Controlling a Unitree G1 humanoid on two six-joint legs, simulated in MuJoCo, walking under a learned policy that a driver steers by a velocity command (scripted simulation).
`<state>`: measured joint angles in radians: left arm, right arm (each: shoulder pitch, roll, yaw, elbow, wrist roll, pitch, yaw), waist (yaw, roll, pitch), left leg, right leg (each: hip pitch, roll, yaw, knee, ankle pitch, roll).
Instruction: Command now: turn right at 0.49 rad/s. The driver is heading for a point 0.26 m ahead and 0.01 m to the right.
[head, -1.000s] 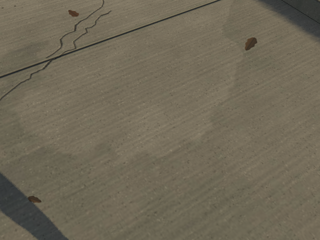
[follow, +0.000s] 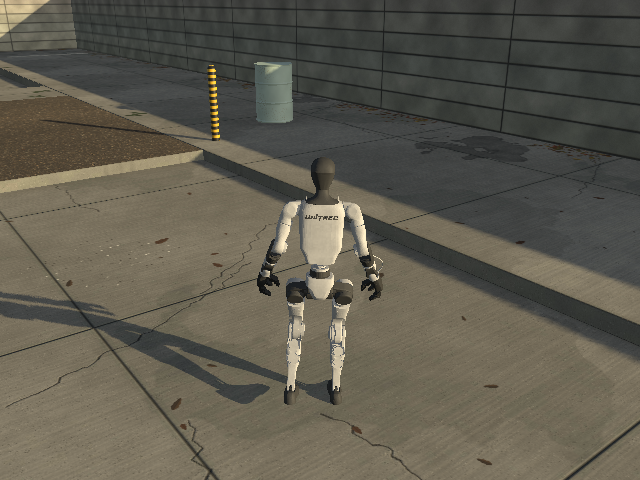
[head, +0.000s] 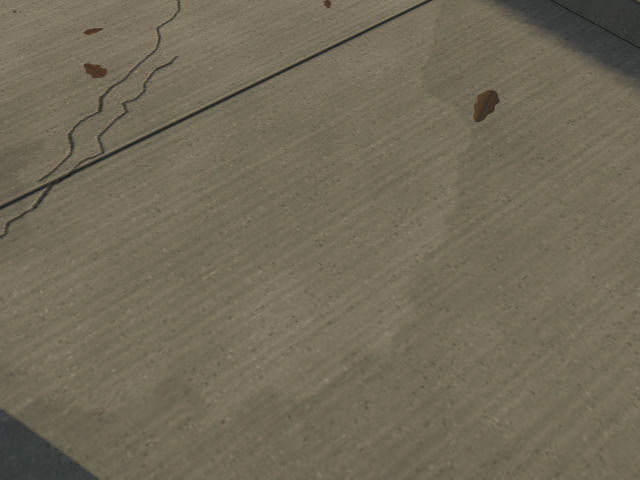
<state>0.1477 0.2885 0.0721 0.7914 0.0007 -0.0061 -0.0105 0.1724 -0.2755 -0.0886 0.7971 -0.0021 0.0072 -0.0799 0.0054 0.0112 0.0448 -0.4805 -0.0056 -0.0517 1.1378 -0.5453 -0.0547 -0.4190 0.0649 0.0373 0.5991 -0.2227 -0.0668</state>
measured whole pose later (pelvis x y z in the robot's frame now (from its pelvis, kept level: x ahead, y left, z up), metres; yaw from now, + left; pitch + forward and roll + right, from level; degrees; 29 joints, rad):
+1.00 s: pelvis +0.00 +0.02 +0.01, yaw -12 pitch -2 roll +0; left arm 0.21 0.22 0.03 0.90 0.01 0.00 0.02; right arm 0.21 -0.25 -0.05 0.92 -0.01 -0.01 -0.03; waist -0.01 0.00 0.04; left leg -0.22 0.02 -0.04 0.51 -0.26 -0.04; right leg -0.18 0.02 0.05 0.52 -0.31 -0.01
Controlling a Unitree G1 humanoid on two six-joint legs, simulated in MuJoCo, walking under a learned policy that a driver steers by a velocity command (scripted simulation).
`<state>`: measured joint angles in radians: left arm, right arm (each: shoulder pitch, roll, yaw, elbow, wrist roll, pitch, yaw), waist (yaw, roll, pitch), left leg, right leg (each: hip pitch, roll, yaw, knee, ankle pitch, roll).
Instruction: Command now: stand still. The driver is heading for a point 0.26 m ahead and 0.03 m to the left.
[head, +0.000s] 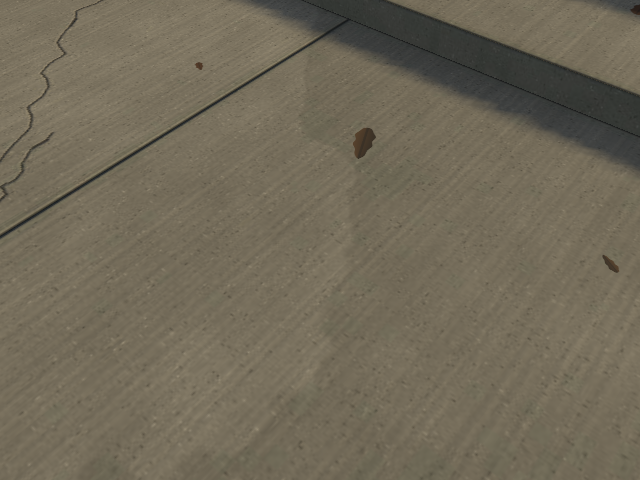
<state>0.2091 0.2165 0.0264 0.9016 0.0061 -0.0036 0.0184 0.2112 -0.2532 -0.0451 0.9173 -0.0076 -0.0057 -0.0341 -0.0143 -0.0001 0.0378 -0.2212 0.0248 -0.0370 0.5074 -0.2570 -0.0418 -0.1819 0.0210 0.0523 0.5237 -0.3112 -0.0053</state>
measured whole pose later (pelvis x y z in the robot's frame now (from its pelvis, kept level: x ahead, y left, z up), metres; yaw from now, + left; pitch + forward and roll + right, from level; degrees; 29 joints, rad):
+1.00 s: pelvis +0.09 +0.03 +0.00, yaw +0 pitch -1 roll +0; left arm 0.14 0.22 0.04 1.03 -0.01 0.01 0.04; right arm 0.25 -0.22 -0.02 1.06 0.00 -0.02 -0.02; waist -0.01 0.00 0.03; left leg -0.09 -0.03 0.02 0.45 -0.35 0.03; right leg -0.22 -0.02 0.01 0.50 -0.27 0.02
